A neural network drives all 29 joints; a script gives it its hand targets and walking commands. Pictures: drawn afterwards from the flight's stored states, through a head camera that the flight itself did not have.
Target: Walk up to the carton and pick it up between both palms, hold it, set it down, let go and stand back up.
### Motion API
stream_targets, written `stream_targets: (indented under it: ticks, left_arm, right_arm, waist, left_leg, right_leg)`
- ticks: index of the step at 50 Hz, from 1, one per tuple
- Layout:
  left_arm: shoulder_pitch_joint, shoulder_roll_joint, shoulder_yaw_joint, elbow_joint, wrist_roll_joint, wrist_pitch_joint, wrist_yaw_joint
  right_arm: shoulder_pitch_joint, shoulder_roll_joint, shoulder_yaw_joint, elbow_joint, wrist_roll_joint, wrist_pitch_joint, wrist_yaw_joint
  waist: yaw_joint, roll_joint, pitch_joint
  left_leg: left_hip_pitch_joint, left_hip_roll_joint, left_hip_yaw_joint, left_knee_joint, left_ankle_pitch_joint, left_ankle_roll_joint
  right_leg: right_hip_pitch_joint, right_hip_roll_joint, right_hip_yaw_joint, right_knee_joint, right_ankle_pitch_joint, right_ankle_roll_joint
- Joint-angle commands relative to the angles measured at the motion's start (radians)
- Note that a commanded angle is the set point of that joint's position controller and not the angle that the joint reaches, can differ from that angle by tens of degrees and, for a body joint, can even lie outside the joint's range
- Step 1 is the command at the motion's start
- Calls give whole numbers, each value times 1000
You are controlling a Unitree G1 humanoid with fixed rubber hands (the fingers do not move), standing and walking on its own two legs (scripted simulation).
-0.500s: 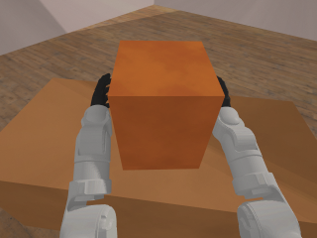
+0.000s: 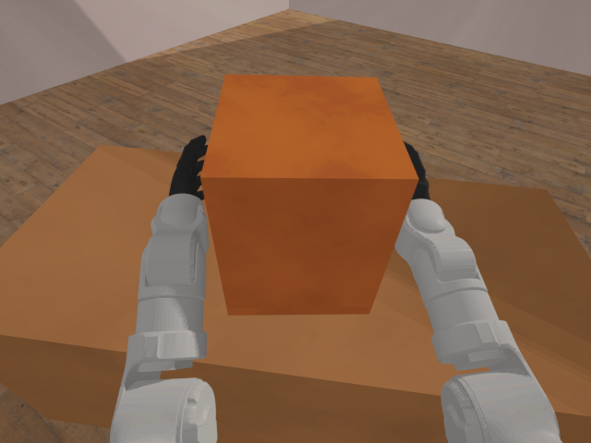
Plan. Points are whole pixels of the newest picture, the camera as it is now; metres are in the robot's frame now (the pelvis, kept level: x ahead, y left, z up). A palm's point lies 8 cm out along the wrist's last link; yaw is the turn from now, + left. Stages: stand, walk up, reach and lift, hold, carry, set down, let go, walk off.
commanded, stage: hold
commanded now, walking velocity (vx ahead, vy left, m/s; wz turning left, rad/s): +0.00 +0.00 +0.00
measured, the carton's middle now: (300, 199) +0.38 +0.00 +0.16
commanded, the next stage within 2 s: none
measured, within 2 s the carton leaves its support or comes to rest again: neither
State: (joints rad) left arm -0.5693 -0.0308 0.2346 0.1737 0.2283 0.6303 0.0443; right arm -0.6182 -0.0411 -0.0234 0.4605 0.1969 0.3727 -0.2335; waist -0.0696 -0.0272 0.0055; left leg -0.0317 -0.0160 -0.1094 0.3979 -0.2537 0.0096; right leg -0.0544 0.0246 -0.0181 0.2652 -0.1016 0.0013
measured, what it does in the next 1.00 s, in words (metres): stands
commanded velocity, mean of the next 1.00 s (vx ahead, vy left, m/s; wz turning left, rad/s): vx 0.00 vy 0.00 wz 0.00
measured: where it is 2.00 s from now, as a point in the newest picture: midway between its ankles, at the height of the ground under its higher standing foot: outside the picture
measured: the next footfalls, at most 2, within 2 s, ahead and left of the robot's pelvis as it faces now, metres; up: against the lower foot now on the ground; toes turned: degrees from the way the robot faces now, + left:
none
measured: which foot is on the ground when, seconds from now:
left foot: down 0.00-1.00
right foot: down 0.00-1.00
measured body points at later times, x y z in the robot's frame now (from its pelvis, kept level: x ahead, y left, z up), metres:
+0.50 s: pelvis +0.00 +0.00 +0.00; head -0.04 +0.02 +0.45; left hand +0.38 +0.15 +0.18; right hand +0.37 -0.15 +0.17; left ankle -0.02 +0.11 -0.75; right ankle +0.04 -0.12 -0.75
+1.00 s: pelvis +0.00 +0.00 +0.00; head -0.04 +0.03 +0.45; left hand +0.38 +0.15 +0.18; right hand +0.37 -0.14 +0.17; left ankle -0.02 +0.11 -0.75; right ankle +0.03 -0.12 -0.75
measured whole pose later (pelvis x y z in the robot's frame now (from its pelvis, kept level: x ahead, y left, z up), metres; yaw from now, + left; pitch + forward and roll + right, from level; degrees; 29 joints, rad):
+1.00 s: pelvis +0.00 +0.00 +0.00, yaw +0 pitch -6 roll -2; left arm -0.58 -0.03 0.24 0.20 0.23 0.63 0.04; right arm -0.62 -0.03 -0.03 0.49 0.19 0.37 -0.23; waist -0.07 -0.03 -0.01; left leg -0.04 -0.02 -0.10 0.40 -0.25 0.01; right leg -0.06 0.02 -0.02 0.27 -0.10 0.00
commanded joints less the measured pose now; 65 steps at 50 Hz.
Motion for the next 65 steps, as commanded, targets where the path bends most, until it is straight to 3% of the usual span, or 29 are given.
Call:
stream_targets:
  ticks: [1, 10, 13, 14, 17, 21, 29, 32, 34, 35, 36, 38, 42, 47, 52, 53, 54, 59, 65]
  left_arm:
    - [-756, -658, -528, -108, -140, -54, -153]
    - [-769, -680, -565, -129, -165, -68, -139]
    - [-792, -662, -549, -130, -158, -73, -142]
    - [-798, -666, -549, -121, -160, -72, -141]
    - [-763, -678, -560, -136, -160, -68, -142]
    - [-767, -671, -531, -89, -141, -60, -148]
    - [-792, -678, -554, -123, -165, -76, -136]
    - [-772, -669, -551, -136, -159, -71, -139]
    - [-743, -655, -528, -104, -142, -62, -148]
    - [-739, -659, -529, -110, -144, -61, -153]
    - [-749, -650, -520, -101, -138, -59, -155]
    - [-779, -656, -539, -135, -152, -66, -153]
    - [-782, -672, -562, -141, -164, -70, -144]
    - [-801, -667, -541, -110, -154, -69, -142]
    - [-774, -684, -561, -116, -160, -67, -138]
    - [-725, -697, -578, -173, -148, -57, -130]
    - [-724, -684, -576, -175, -145, -46, -131]
    - [-721, -660, -554, -164, -137, -37, -146]
    - [-741, -665, -573, -171, -154, -48, -139]
  right_arm:
    - [-858, 663, 435, -324, 96, -74, 121]
    - [-881, 673, 446, -358, 102, -86, 122]
    - [-861, 671, 436, -317, 96, -78, 121]
    - [-892, 672, 440, -338, 97, -86, 125]
    - [-863, 672, 443, -351, 101, -86, 120]
    - [-882, 659, 419, -313, 84, -82, 124]
    - [-905, 690, 454, -360, 103, -90, 120]
    - [-860, 673, 449, -336, 104, -82, 116]
    - [-855, 668, 448, -330, 98, -78, 113]
    - [-846, 665, 438, -324, 97, -76, 113]
    - [-870, 665, 441, -331, 100, -79, 115]
    - [-866, 668, 437, -331, 105, -78, 115]
    - [-897, 679, 452, -378, 106, -88, 118]
    - [-868, 668, 418, -293, 85, -79, 131]
    - [-874, 657, 431, -333, 98, -86, 125]
    - [-848, 657, 446, -334, 112, -87, 124]
    - [-846, 642, 449, -341, 114, -87, 120]
    - [-854, 645, 431, -346, 95, -88, 119]
    - [-877, 667, 445, -372, 90, -90, 121]
  waist:
    - [-8, 69, -428]
    - [-12, 72, -494]
    - [-16, 73, -465]
    - [-3, 76, -476]
    - [-17, 74, -478]
    - [-10, 66, -411]
    - [-3, 66, -499]
    - [-20, 69, -479]
    - [-8, 56, -438]
    - [-18, 50, -434]
    - [-2, 57, -428]
    - [-14, 67, -455]
    - [-9, 70, -489]
    - [-9, 77, -432]
    - [-19, 85, -455]
    - [-17, 103, -458]
    - [-18, 97, -456]
    - [-18, 72, -426]
    - [-13, 69, -451]
  left_leg:
    - [-61, -33, 55, -77, 329, -62]
    - [-33, -30, 51, -58, 369, -65]
    - [-42, -32, 53, -68, 349, -64]
    - [-44, -33, 52, -66, 342, -62]
    - [-20, -28, 49, -56, 391, -68]
    - [-54, -26, 53, -82, 307, -60]
    - [-48, -35, 51, -61, 356, -57]
    - [-27, -30, 49, -57, 388, -65]
    - [-46, -35, 53, -66, 355, -56]
    - [-52, -32, 51, -73, 351, -57]
    - [-65, -35, 54, -75, 336, -55]
    - [-51, -33, 51, -70, 348, -63]
    - [-39, -31, 51, -59, 364, -60]
    - [-52, -24, 52, -87, 297, -61]
    - [-17, -23, 46, -57, 388, -74]
    - [4, -19, 48, -28, 478, -87]
    - [15, -23, 48, -19, 491, -89]
    - [-26, -27, 57, -49, 396, -70]
    - [-43, -32, 57, -48, 371, -62]
  right_leg:
    - [258, 30, -21, 24, 194, 29]
    - [248, 36, -21, 30, 213, 25]
    - [241, 34, -23, 30, 198, 29]
    - [238, 33, -24, 27, 184, 28]
    - [245, 37, -25, 30, 227, 28]
    - [224, 33, -27, 15, 147, 24]
    - [256, 31, -19, 33, 229, 32]
    - [260, 34, -19, 35, 259, 32]
    - [263, 29, -18, 26, 241, 35]
    - [267, 31, -20, 29, 243, 35]
    - [270, 29, -21, 28, 225, 34]
    - [266, 31, -23, 31, 222, 33]
    - [253, 33, -22, 34, 229, 30]
    - [214, 33, -27, 16, 121, 20]
    - [224, 39, -29, 24, 197, 21]
    - [234, 48, -27, 28, 214, 11]
    - [235, 49, -30, 20, 205, 14]
    - [249, 37, -30, 17, 182, 22]
    - [252, 35, -27, 28, 198, 24]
